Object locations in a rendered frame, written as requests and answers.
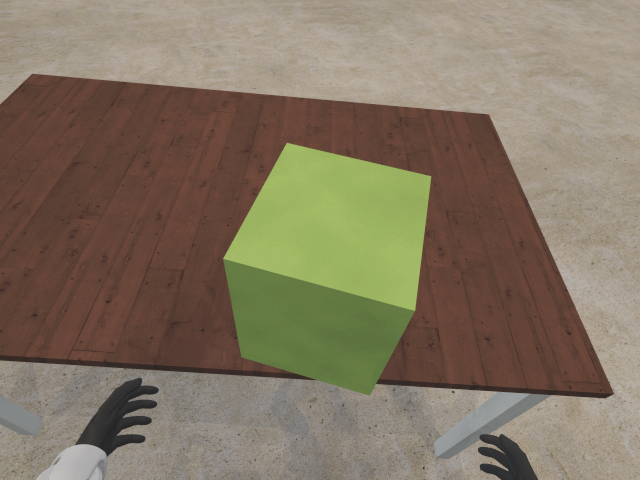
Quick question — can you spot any carton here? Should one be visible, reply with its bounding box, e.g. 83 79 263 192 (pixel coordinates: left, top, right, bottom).
223 143 431 396

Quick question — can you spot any table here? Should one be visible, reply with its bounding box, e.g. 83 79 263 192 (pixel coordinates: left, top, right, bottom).
0 74 614 459

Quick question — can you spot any left robot forearm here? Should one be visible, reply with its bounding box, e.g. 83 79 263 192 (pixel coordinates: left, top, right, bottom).
36 444 107 480

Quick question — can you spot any robot left hand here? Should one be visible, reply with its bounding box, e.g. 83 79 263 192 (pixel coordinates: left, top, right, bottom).
75 378 159 456

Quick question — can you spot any robot right hand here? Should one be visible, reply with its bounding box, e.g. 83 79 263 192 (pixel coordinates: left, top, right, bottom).
478 434 538 480

